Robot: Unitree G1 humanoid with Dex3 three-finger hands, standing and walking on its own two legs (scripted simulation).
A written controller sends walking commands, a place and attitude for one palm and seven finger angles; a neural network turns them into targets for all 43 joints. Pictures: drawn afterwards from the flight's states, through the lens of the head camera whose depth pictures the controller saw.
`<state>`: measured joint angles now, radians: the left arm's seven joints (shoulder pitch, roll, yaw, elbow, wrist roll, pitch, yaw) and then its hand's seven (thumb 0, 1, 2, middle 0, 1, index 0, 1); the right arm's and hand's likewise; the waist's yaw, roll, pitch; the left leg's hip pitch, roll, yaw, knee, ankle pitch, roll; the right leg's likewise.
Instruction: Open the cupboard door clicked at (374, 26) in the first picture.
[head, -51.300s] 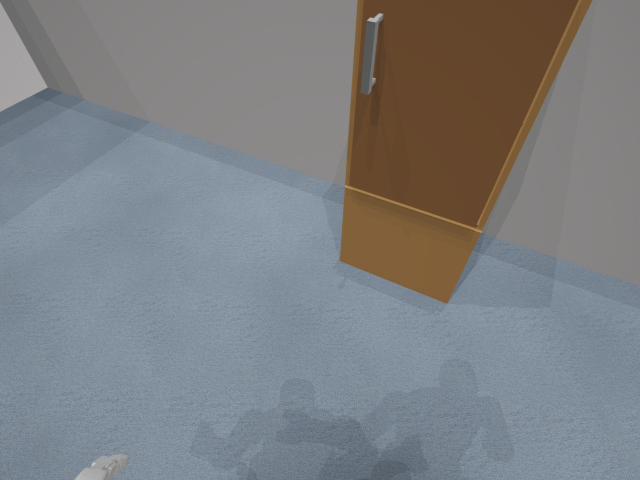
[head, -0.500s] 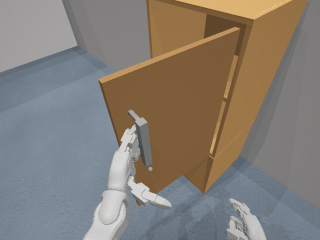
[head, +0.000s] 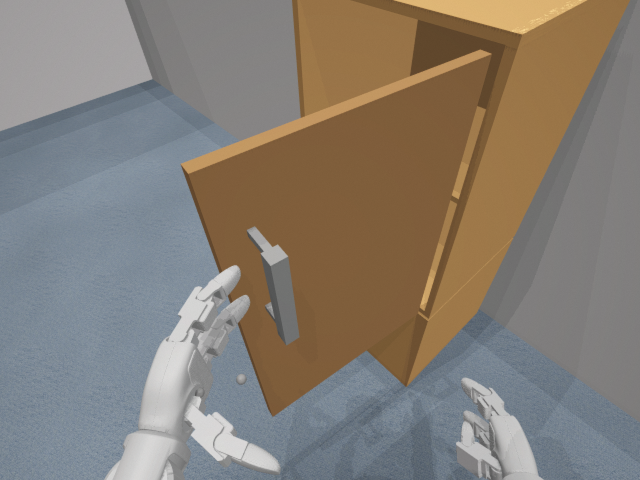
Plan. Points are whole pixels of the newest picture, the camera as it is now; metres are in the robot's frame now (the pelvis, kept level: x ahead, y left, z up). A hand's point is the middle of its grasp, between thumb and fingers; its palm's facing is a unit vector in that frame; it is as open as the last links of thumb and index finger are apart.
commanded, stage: slide the hand sideways off the handle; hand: left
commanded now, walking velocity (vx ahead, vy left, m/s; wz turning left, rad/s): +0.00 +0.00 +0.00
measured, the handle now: (273, 289) +0.31 +0.08 +0.11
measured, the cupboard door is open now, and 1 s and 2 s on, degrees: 83 83 83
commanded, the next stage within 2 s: draw the hand back to the body in 0.32 s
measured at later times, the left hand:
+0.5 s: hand (201, 407) +0.17 +0.13 +0.11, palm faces -0.03 -1.00 -0.03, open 16.3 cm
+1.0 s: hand (124, 389) +0.17 +0.19 +0.14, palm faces +0.11 -0.97 -0.20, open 15.9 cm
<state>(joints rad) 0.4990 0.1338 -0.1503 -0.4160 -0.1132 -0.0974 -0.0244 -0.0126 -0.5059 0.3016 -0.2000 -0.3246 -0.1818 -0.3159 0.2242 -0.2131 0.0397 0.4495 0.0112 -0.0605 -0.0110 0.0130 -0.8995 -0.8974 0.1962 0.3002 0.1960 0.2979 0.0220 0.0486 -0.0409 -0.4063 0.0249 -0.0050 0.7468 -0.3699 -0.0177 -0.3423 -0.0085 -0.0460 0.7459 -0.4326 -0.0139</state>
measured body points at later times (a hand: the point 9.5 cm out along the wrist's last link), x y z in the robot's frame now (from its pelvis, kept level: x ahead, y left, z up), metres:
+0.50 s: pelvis +0.00 +0.00 -0.01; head +0.00 -0.02 +0.44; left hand +0.17 +0.18 +0.11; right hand +0.19 -0.22 -0.08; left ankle +0.01 +0.13 -0.71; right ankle -0.02 -0.11 -0.71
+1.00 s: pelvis +0.00 +0.01 +0.00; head -0.02 +0.00 +0.45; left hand +0.16 +0.24 +0.15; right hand +0.19 -0.20 -0.05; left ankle +0.01 +0.13 -0.71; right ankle -0.03 -0.11 -0.71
